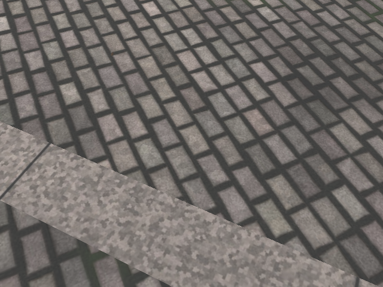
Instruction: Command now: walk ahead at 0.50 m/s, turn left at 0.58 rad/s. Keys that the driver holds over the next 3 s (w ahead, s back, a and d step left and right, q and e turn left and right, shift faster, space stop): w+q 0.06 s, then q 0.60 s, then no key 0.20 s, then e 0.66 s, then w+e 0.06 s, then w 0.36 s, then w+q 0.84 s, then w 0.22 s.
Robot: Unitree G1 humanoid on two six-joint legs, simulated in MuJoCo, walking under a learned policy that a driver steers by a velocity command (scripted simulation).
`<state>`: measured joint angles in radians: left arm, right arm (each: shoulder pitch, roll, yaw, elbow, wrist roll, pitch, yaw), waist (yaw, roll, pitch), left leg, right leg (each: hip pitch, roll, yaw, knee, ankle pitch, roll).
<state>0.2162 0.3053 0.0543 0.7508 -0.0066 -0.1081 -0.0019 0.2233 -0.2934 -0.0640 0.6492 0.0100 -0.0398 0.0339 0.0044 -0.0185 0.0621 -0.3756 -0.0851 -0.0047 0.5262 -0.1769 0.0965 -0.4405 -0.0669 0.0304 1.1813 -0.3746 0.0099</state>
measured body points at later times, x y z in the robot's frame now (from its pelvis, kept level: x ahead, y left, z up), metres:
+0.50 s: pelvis +0.21 -0.03 +0.00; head +0.25 -0.02 +0.45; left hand +0.32 +0.27 -0.08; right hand +0.41 -0.28 -0.11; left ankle +0.12 +0.08 -0.64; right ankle +0.33 -0.10 -0.73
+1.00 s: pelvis +0.22 +0.03 +0.01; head +0.22 +0.06 +0.46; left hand +0.18 +0.33 -0.12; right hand +0.48 -0.12 -0.07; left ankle +0.18 +0.11 -0.73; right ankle +0.29 -0.11 -0.69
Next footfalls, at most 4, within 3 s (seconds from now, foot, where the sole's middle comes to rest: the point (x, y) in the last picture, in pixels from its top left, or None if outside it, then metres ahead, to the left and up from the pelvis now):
0.34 right None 0.36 -0.09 -0.77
0.78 left None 0.21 0.13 -0.77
1.20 right None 0.27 -0.08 -0.77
1.60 left None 0.24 0.15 -0.77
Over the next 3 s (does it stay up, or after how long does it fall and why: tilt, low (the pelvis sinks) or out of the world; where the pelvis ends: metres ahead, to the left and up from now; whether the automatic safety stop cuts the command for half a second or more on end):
stays up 0.85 0.11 0.00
